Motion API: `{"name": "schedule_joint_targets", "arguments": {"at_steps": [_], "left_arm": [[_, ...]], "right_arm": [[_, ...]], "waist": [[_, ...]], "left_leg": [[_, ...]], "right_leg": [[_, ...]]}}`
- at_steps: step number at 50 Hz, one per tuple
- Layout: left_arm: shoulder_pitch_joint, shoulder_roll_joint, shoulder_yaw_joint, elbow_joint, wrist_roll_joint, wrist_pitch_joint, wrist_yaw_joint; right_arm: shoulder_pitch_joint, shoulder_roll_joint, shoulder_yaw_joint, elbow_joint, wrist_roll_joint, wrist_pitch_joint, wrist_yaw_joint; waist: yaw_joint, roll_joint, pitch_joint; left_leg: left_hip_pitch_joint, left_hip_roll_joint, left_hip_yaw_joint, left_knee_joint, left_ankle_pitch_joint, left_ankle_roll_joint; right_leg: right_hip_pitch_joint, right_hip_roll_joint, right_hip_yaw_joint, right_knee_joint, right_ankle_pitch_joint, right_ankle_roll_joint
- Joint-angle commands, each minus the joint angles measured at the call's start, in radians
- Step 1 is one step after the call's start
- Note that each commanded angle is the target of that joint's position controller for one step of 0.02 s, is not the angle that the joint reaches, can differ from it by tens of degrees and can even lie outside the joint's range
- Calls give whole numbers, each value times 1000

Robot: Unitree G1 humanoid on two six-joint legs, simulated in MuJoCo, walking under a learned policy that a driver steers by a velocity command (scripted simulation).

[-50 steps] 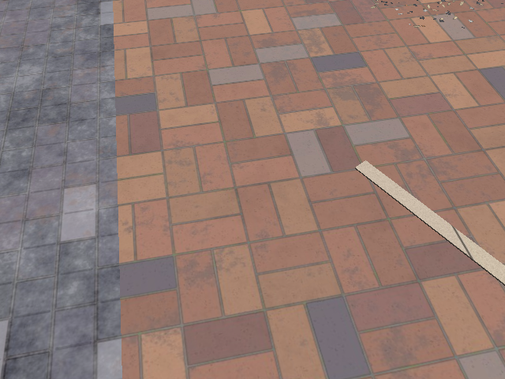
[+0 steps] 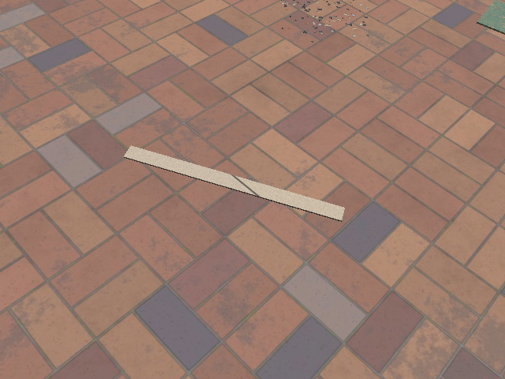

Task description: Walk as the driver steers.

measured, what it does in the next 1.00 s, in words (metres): steps on the spot, turning right: right foot, then left foot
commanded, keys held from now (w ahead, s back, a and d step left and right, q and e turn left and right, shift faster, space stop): e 0.56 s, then no key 0.44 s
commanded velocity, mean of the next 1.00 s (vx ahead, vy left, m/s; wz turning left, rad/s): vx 0.00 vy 0.00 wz -0.45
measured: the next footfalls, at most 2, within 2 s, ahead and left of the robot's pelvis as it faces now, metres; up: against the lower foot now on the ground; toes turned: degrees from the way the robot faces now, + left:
right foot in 0.24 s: +0.02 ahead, -0.12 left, +0.00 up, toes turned -10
left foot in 0.82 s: +0.10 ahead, +0.05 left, +0.00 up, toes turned -27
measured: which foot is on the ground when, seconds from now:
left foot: down 0.00-0.24, up 0.26-0.80, down 0.82-1.00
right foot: up 0.00-0.22, down 0.24-0.82, up 0.84-1.00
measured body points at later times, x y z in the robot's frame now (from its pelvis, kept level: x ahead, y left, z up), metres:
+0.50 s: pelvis -0.01 -0.05 +0.00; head +0.02 -0.09 +0.45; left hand +0.19 +0.19 -0.10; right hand +0.02 -0.35 -0.13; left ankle +0.04 +0.10 -0.67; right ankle -0.02 -0.12 -0.75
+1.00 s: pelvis +0.02 -0.02 +0.00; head +0.05 +0.00 +0.45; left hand +0.22 +0.18 -0.14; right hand +0.02 -0.30 -0.10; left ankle +0.06 +0.06 -0.75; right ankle -0.06 -0.12 -0.71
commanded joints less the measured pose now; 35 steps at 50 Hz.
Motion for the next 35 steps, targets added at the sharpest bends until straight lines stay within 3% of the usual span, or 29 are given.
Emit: {"name": "schedule_joint_targets", "arguments": {"at_steps": [1, 7, 10, 11, 12, 13, 14, 15, 16, 17, 19, 22, 28, 35], "left_arm": [[-45, 53, 3, -81, -3, -1, -9], [-80, 32, -17, -123, -15, -2, -16], [-56, 33, -18, -133, -15, -12, -13], [-23, 32, -18, -125, -5, -21, -6], [13, 71, -9, -116, 12, -36, 7], [23, 188, 8, -137, 17, -53, 19], [99, 259, 37, -130, -8, -54, 17], [96, 201, 24, -119, -14, -52, 18], [28, 149, 8, -127, -17, -49, 23], [-33, 121, -2, -138, -13, -44, 28], [-45, 103, -9, -145, -19, -46, 36], [-4, 122, -2, -135, -18, -55, 33], [54, 139, 5, -125, -5, -52, 35], [46, 120, -7, -115, 11, -51, 39]], "right_arm": [[64, -170, -48, -35, -3, -11, 0], [43, -205, -64, -36, -8, -10, 24], [34, -224, -72, -32, 2, -3, 31], [26, -222, -72, -30, 12, 1, 32], [67, -204, -70, -19, 10, 5, 34], [113, -107, -46, -55, -12, 16, 39], [1, -124, -41, -105, -8, 34, 22], [-17, -153, -47, -97, -2, 43, 18], [-12, -157, -50, -84, 11, 40, 23], [2, -167, -54, -69, 12, 33, 27], [44, -179, -59, -49, -7, 34, 36], [40, -159, -55, -53, -1, 43, 39], [-22, -153, -52, -79, -1, 48, 27], [-30, -136, -38, -85, 15, 36, 21]], "waist": [[-43, 204, -68], [-43, 242, -85], [-21, 240, -97], [9, 204, -105], [26, 84, -124], [-18, -205, -136], [69, -202, -133], [52, -83, -94], [20, -55, -46], [-9, -40, -36], [-20, -57, -77], [-12, -28, -98], [19, -51, -74], [21, -52, -94]], "left_leg": [[201, 261, -159, -70, 457, 168], [110, 286, -71, -22, 480, 154], [83, 296, -44, 56, 454, 118], [32, 281, -7, 126, 379, 75], [-75, 241, 48, 270, 219, 12], [-330, 121, 124, 545, -368, -63], [-414, 11, -11, 661, -450, -74], [-436, 46, -66, 733, -383, -74], [-430, 57, -84, 728, -291, -70], [-417, 67, -92, 695, -220, -71], [-383, 51, -82, 709, -156, -84], [-390, 38, -88, 682, -132, -95], [-413, 18, -108, 547, -151, -99], [-238, -11, -91, 390, -182, -60]], "right_leg": [[-114, -23, -39, -67, -19, 15], [93, -46, -129, -315, -50, -33], [193, -34, -159, -493, 16, -69], [280, -22, -159, -631, 132, -85], [404, -67, -42, -760, 230, -104], [535, -372, 350, -790, 532, -167], [449, -460, 453, -757, 766, -335], [451, -406, 368, -754, 732, -349], [403, -339, 291, -766, 665, -321], [393, -274, 241, -773, 612, -280], [408, -226, 204, -766, 671, -267], [421, -220, 226, -764, 649, -269], [408, -217, 336, -768, 483, -290], [332, -214, 363, -721, 576, -282]]}}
